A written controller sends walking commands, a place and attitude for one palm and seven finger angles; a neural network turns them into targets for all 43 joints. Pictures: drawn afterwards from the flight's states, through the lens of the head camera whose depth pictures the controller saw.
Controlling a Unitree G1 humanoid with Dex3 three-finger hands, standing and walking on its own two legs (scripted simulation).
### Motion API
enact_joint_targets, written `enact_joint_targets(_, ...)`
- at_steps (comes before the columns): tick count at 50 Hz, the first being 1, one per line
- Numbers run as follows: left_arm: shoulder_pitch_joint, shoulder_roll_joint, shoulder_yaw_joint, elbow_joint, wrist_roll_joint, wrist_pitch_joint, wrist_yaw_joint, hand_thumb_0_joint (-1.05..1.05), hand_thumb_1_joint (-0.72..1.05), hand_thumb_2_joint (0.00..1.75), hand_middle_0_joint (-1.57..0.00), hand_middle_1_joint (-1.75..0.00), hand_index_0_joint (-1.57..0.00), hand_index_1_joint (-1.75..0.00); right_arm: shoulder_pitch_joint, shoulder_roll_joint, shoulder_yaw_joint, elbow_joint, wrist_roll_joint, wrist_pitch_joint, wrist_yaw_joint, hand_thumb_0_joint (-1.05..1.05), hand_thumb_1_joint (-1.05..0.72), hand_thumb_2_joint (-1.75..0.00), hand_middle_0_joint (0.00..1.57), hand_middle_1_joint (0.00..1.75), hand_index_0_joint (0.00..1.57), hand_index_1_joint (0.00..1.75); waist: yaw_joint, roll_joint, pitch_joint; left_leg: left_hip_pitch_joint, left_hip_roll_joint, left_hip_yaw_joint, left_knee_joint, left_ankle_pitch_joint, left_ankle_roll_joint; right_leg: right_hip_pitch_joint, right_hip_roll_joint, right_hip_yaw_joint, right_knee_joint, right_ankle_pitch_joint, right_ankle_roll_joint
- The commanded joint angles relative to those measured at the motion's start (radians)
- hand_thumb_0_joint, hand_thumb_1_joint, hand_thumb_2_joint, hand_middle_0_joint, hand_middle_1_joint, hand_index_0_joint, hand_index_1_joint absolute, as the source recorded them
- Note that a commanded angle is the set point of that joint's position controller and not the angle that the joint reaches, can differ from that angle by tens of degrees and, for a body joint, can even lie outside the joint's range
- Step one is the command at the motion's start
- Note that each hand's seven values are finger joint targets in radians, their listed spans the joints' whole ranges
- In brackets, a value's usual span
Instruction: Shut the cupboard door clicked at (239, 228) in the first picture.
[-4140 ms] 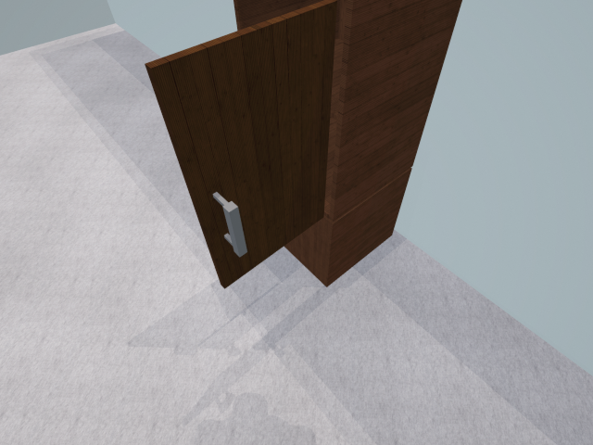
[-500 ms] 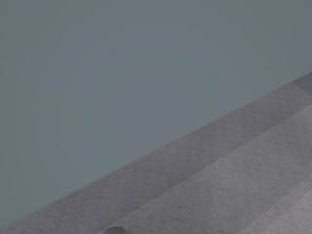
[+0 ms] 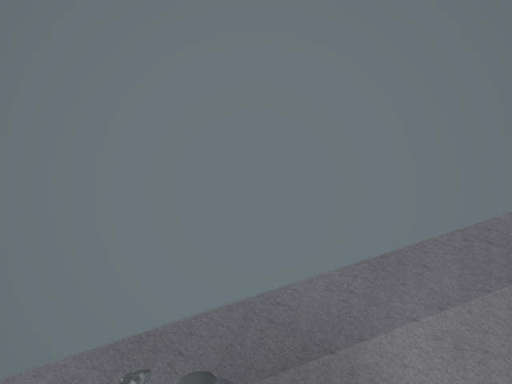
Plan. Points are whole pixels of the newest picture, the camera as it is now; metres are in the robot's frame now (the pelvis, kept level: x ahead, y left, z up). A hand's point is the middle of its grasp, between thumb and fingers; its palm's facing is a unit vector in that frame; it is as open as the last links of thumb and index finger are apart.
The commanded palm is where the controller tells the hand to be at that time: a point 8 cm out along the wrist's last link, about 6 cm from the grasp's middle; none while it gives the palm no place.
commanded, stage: turn to face it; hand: left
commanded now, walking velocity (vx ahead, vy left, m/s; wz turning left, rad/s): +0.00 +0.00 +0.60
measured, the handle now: out of the picture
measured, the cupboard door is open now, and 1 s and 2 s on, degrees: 92 92 92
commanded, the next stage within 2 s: none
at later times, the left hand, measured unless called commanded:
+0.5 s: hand out of the picture +0.09 +0.20 -0.16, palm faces +0.30 -0.90 -0.32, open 7.4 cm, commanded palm none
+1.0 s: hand out of the picture +0.03 +0.16 -0.17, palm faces +0.60 -0.75 -0.27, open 7.4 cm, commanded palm none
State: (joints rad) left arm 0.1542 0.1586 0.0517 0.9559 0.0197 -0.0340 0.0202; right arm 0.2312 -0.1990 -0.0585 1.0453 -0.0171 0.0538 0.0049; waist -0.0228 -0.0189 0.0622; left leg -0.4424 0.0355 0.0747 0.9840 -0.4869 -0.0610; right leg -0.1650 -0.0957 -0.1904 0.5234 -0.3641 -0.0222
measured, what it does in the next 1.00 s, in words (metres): walks ahead, turning left: left foot, then right foot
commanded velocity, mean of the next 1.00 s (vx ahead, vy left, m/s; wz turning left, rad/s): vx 0.00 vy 0.00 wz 0.60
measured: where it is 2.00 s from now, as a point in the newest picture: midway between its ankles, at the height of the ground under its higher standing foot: outside the picture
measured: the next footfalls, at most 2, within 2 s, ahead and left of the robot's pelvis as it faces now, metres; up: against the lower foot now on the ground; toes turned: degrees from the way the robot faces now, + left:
left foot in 0.16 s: +0.09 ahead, +0.13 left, +0.00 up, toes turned +13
right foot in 0.48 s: +0.14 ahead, -0.16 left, +0.00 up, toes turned +15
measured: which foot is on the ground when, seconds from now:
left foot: up 0.00-0.14, down 0.16-0.48, up 0.50-0.78, down 0.80-1.00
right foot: down 0.00-0.16, up 0.18-0.46, down 0.48-0.80, up 0.82-1.00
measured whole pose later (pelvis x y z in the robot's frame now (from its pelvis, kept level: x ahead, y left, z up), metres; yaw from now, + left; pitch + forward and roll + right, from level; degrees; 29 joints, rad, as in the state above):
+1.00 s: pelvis +0.09 -0.07 -0.01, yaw +37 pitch +1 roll +0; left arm 0.14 0.26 0.07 0.89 0.01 0.06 0.00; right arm 0.13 -0.23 -0.05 0.89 -0.03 0.04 0.01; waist 0.01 -0.01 0.12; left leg -0.30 0.01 -0.04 0.55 -0.27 -0.01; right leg -0.46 -0.07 -0.03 0.99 -0.47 0.09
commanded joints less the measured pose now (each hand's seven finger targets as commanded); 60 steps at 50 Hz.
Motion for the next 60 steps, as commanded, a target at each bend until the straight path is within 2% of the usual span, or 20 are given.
enact_joint_targets(1,0.128,0.197,0.038,-0.014,0.004,0.001,0.013,0.0,0.9,0.9,-0.2,-0.3,-0.2,-0.3,-0.11,-0.026,0.005,-0.13,0.001,-0.025,0.013,0.0,-0.9,-0.9,0.2,0.3,0.2,0.3,0.053,-0.171,-0.063,-0.084,0.001,0.065,-0.169,0.073,0.003,0.204,-0.24,0.059,-0.068,1.015,-0.066)
enact_joint_targets(6,0.061,0.252,0.046,-0.062,-0.006,0.005,0.007,0.0,0.9,0.9,-0.2,-0.3,-0.2,-0.3,-0.001,-0.112,-0.012,-0.15,-0.01,-0.029,0.014,0.0,-0.9,-0.9,0.2,0.3,0.2,0.3,-0.038,-0.143,-0.151,0.235,-0.043,0.101,-0.458,0.339,0.054,0.091,-0.221,-0.018,0.19,0.938,-0.003)
enact_joint_targets(7,0.05,0.232,0.044,-0.085,-0.012,0.01,0.003,0.0,0.9,0.9,-0.2,-0.3,-0.2,-0.3,0.076,-0.187,-0.032,-0.14,-0.02,-0.034,0.011,0.0,-0.9,-0.9,0.2,0.3,0.2,0.3,-0.077,0.005,-0.22,0.444,0.085,-0.037,-0.485,0.66,0.12,-0.094,-0.17,-0.035,0.374,0.65,0.046)
enact_joint_targets(8,0.024,0.162,0.023,-0.133,-0.021,0.017,-0.001,0.0,0.9,0.9,-0.2,-0.3,-0.2,-0.3,0.141,-0.3,-0.059,-0.145,-0.019,-0.037,0.008,0.0,-0.9,-0.9,0.2,0.3,0.2,0.3,-0.104,0.313,-0.245,0.558,0.401,-0.445,-0.528,1.13,0.3,-0.366,-0.013,-0.007,0.659,-0.252,0.11)
enact_joint_targets(9,-0.027,0.187,0.024,-0.17,-0.009,0.034,0.012,0.0,0.9,0.9,-0.2,-0.3,-0.2,-0.3,0.177,-0.32,-0.055,-0.128,-0.012,-0.032,0.003,0.0,-0.9,-0.9,0.2,0.3,0.2,0.3,-0.108,0.147,-0.221,0.514,0.439,-0.445,-0.524,1.082,0.353,-0.393,-0.003,0.155,0.731,-0.311,0.094)
enact_joint_targets(13,-0.009,0.175,0.037,-0.129,-0.003,0.068,-0.006,0.0,0.9,0.9,-0.2,-0.3,-0.2,-0.3,-0.068,-0.251,-0.037,-0.201,-0.011,-0.036,-0.021,0.0,-0.9,-0.9,0.2,0.3,0.2,0.3,0.004,0.208,-0.079,0.207,0.26,-0.317,-0.64,0.533,0.23,-0.362,-0.013,0.198,0.661,-0.108,0.104)
enact_joint_targets(21,0.093,0.171,0.037,-0.129,-0.004,0.054,-0.015,0.0,0.9,0.9,-0.2,-0.3,-0.2,-0.3,-0.145,-0.267,-0.062,-0.234,-0.009,-0.015,-0.007,0.0,-0.9,-0.9,0.2,0.3,0.2,0.3,0.05,0.173,-0.115,0.061,0.142,-0.318,-0.569,0.303,0.171,-0.04,0.091,0.112,0.093,0.021,0.089)
enact_joint_targets(22,0.143,0.205,0.045,-0.123,-0.002,0.046,-0.01,0.0,0.9,0.9,-0.2,-0.3,-0.2,-0.3,-0.161,-0.242,-0.06,-0.246,-0.001,-0.012,-0.005,0.0,-0.9,-0.9,0.2,0.3,0.2,0.3,0.076,0.096,-0.121,-0.015,0.085,-0.287,-0.484,0.227,0.13,0.062,0.054,0.14,-0.062,0.082,0.08)
enact_joint_targets(24,0.143,0.35,0.064,-0.148,0.015,0.035,0.003,0.0,0.9,0.9,-0.2,-0.3,-0.2,-0.3,-0.17,-0.149,-0.049,-0.288,0.003,-0.013,0.008,0.0,-0.9,-0.9,0.2,0.3,0.2,0.3,0.098,-0.314,-0.097,-0.176,-0.089,-0.082,0.02,-0.149,0.021,0.029,-0.402,0.596,-0.315,0.098,-0.114)
enact_joint_targets(29,0.02,0.219,0.032,-0.169,0.008,0.026,0.014,0.0,0.9,0.9,-0.2,-0.3,-0.2,-0.3,-0.135,-0.114,-0.034,-0.233,0.003,0.004,0.023,0.0,-0.9,-0.9,0.2,0.3,0.2,0.3,0.013,-0.22,-0.063,-0.111,0.004,-0.053,0.113,0.008,-0.006,0.011,-0.224,0.202,-0.149,0.57,-0.092)
enact_joint_targets(35,0.138,0.276,0.055,-0.109,0.007,0.023,0.013,0.0,0.9,0.9,-0.2,-0.3,-0.2,-0.3,-0.18,-0.085,-0.011,-0.241,0.011,-0.013,0.023,0.0,-0.9,-0.9,0.2,0.3,0.2,0.3,0.068,-0.199,-0.13,0.018,-0.036,0.041,-0.297,0.052,0.007,0.186,-0.256,0.147,-0.024,0.847,-0.081)
enact_joint_targets(38,0.089,0.266,0.057,-0.112,-0.004,0.03,0.004,0.0,0.9,0.9,-0.2,-0.3,-0.2,-0.3,-0.083,-0.134,-0.024,-0.215,0.004,-0.018,0.02,0.0,-0.9,-0.9,0.2,0.3,0.2,0.3,0.005,-0.126,-0.146,0.264,-0.025,0.028,-0.53,0.287,0.038,0.029,-0.226,0.066,0.124,0.679,0.001)
enact_joint_targets(39,0.079,0.232,0.053,-0.138,-0.012,0.035,0.0,0.0,0.9,0.9,-0.2,-0.3,-0.2,-0.3,-0.012,-0.223,-0.046,-0.205,-0.006,-0.026,0.016,0.0,-0.9,-0.9,0.2,0.3,0.2,0.3,-0.038,0.089,-0.197,0.454,0.148,-0.174,-0.564,0.565,0.117,-0.181,-0.157,0.013,0.301,0.384,0.063)
enact_joint_targets(40,0.026,0.166,0.029,-0.185,-0.015,0.04,-0.004,0.0,0.9,0.9,-0.2,-0.3,-0.2,-0.3,0.061,-0.322,-0.072,-0.194,-0.01,-0.025,0.008,0.0,-0.9,-0.9,0.2,0.3,0.2,0.3,-0.081,0.35,-0.188,0.535,0.408,-0.495,-0.59,0.991,0.294,-0.43,-0.027,0.031,0.528,-0.306,0.124)
enact_joint_targets(41,-0.039,0.199,0.029,-0.213,-0.003,0.054,0.001,0.0,0.9,0.9,-0.2,-0.3,-0.2,-0.3,0.102,-0.334,-0.073,-0.173,-0.009,-0.02,-0.001,0.0,-0.9,-0.9,0.2,0.3,0.2,0.3,-0.091,0.185,-0.166,0.471,0.427,-0.475,-0.572,0.902,0.34,-0.455,-0.024,0.149,0.623,-0.307,0.109)
enact_joint_targets(43,-0.05,0.185,0.033,-0.175,-0.005,0.058,0.002,0.0,0.9,0.9,-0.2,-0.3,-0.2,-0.3,0.006,-0.275,-0.061,-0.195,-0.009,-0.03,-0.02,0.0,-0.9,-0.9,0.2,0.3,0.2,0.3,-0.043,0.256,-0.148,0.39,0.304,-0.389,-0.573,0.819,0.276,-0.453,-0.025,0.198,0.656,-0.183,0.112)
enact_joint_targets(53,0.096,0.191,0.04,-0.131,-0.01,0.048,-0.012,0.0,0.9,0.9,-0.2,-0.3,-0.2,-0.3,-0.148,-0.251,-0.062,-0.236,-0.003,-0.015,-0.013,0.0,-0.9,-0.9,0.2,0.3,0.2,0.3,0.067,0.141,-0.119,0.079,0.119,-0.325,-0.493,0.46,0.151,0.034,0.084,0.125,-0.013,0.102,0.091)
enact_joint_targets(55,0.147,0.346,0.07,-0.132,0.014,0.031,0.005,0.0,0.9,0.9,-0.2,-0.3,-0.2,-0.3,-0.146,-0.135,-0.045,-0.279,0.009,-0.015,0.001,0.0,-0.9,-0.9,0.2,0.3,0.2,0.3,0.096,-0.328,-0.109,-0.176,-0.113,-0.079,-0.068,-0.121,0.011,0.15,-0.362,0.569,-0.281,0.215,-0.074)
enact_joint_targets(56,0.126,0.345,0.056,-0.147,0.006,0.035,0.005,0.0,0.9,0.9,-0.2,-0.3,-0.2,-0.3,-0.143,-0.163,-0.047,-0.283,-0.001,-0.012,0.008,0.0,-0.9,-0.9,0.2,0.3,0.2,0.3,0.088,-0.247,-0.102,-0.13,-0.058,-0.13,0.126,-0.151,0.027,0.026,-0.403,0.524,-0.259,0.248,-0.143)
enact_joint_targets(60,0.016,0.218,0.028,-0.175,0.002,0.03,0.014,0.0,0.9,0.9,-0.2,-0.3,-0.2,-0.3,-0.13,-0.129,-0.039,-0.226,0.001,0.011,0.021,0.0,-0.9,-0.9,0.2,0.3,0.2,0.3,0.015,-0.228,-0.062,-0.118,-0.002,-0.08,0.204,0.024,-0.007,0.012,-0.224,0.221,-0.172,0.527,-0.092)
